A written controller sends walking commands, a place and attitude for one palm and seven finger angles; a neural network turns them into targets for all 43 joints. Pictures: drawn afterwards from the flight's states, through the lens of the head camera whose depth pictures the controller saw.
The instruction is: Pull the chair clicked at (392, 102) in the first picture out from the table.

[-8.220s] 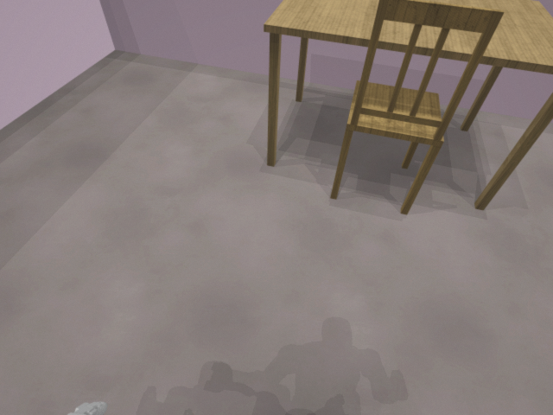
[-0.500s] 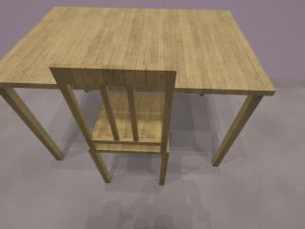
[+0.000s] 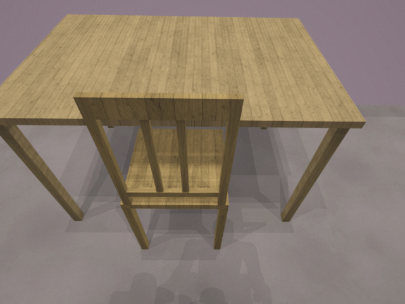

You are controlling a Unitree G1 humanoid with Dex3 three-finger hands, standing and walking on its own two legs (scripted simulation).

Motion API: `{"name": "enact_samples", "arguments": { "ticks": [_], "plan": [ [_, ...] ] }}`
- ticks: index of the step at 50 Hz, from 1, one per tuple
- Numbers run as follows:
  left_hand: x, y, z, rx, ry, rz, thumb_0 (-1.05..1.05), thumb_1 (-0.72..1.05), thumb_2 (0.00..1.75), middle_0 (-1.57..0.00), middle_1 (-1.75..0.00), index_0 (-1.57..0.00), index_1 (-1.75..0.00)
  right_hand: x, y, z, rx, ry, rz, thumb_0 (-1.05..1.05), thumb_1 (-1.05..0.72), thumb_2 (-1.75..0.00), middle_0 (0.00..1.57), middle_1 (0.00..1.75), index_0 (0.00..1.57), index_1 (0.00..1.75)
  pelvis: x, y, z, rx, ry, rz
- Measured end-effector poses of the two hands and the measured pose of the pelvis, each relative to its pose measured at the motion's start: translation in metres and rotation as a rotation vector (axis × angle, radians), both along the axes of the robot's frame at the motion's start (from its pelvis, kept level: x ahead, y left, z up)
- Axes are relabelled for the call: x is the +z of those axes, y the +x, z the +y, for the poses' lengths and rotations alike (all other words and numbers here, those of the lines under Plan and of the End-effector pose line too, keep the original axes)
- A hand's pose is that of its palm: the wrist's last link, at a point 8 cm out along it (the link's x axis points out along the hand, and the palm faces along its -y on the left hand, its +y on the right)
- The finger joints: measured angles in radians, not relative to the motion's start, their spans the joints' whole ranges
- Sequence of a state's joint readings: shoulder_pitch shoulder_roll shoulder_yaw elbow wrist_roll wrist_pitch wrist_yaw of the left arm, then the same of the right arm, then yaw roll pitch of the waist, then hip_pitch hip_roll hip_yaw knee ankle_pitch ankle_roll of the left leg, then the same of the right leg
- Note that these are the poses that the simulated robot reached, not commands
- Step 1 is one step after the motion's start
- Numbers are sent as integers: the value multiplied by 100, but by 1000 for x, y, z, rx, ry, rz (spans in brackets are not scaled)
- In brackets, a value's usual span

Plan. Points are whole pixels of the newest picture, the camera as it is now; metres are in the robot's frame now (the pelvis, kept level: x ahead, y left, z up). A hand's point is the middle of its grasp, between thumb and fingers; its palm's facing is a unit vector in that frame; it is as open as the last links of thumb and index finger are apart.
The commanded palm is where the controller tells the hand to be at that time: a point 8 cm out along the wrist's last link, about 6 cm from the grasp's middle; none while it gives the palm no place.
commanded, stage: look again from close up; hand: left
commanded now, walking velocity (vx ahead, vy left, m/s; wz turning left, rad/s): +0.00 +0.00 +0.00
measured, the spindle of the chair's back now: (153, 160) +0.49 +0.17 -0.07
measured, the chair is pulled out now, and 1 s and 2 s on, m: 0.00 0.00 0.00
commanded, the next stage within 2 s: shuffle to correct the standing spot in 1.24 s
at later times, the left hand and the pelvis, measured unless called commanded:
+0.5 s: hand out of the picture +0.02 +0.13 -0.17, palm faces +0.01 -0.98 -0.20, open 7.3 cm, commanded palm none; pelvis +0.01 -0.04 +0.00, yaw +0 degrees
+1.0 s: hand out of the picture +0.00 +0.10 -0.17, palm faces +0.03 -0.98 -0.18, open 7.3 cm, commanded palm none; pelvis +0.01 -0.06 +0.01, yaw +1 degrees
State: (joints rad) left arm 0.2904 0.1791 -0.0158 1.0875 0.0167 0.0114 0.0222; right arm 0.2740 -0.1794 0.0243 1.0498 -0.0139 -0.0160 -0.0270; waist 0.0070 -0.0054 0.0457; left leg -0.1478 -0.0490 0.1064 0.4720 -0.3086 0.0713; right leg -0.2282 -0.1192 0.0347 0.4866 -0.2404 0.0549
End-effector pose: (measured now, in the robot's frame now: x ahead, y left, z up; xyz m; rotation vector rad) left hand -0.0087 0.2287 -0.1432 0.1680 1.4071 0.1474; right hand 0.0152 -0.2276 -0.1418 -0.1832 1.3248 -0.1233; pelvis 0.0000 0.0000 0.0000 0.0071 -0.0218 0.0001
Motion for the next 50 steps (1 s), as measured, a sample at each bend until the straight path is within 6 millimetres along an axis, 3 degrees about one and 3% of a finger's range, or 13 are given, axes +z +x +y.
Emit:
{"name": "enact_samples", "arguments": {
  "ticks": [8,21,36,50],
  "plan": [
    [0,13,-16,-6,-10,0,0,91,89,-20,-30,-20,-29,-5,-13,1,-30,28,61,0,-91,-90,20,30,20,30,0,7,-9,-2,2,2],
    [2,23,-39,-2,0,-6,1,92,89,-20,-30,-20,-29,-6,-7,-19,-45,35,73,1,-91,-90,20,30,20,30,2,13,-32,-1,2,6],
    [4,16,-63,14,-7,-10,1,92,89,-20,-30,-20,-29,-3,4,-46,-30,20,54,1,-92,-90,20,30,20,30,4,14,-54,7,0,2],
    [2,2,-76,27,-27,5,1,91,89,-20,-30,-20,-29,0,-11,-48,-31,31,86,0,-92,-90,20,30,20,30,6,8,-63,12,-3,4]
  ]
}}
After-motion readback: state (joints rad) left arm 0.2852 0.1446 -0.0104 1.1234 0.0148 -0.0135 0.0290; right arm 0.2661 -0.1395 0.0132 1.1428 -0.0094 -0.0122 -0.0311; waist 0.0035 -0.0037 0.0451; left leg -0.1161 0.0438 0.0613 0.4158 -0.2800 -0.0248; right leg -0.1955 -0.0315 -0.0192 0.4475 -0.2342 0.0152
